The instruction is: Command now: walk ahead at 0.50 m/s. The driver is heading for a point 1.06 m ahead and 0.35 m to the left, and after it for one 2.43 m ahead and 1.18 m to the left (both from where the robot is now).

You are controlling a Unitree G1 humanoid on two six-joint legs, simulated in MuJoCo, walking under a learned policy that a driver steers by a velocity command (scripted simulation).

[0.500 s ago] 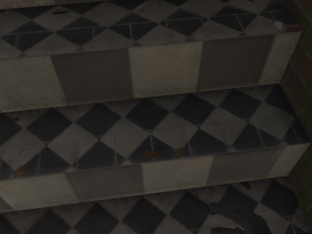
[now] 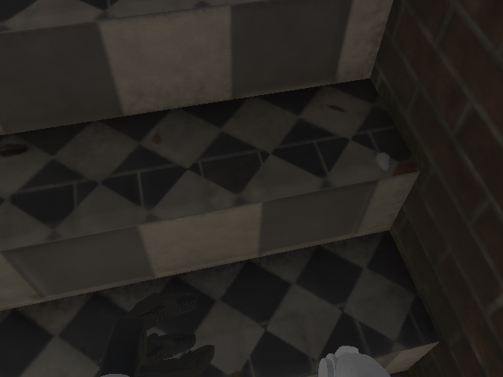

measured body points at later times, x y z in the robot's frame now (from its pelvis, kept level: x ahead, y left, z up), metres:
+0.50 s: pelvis +0.23 +0.01 +0.21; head +0.31 -0.01 +0.65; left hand +0.12 +0.24 +0.09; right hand +0.55 -0.06 +0.16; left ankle +0.37 +0.10 -0.31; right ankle +0.15 -0.10 -0.55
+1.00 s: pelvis +0.44 +0.05 +0.40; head +0.52 +0.06 +0.84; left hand +0.72 +0.16 +0.32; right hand +0.34 -0.18 +0.28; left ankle +0.36 +0.10 -0.35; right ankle +0.60 -0.04 -0.12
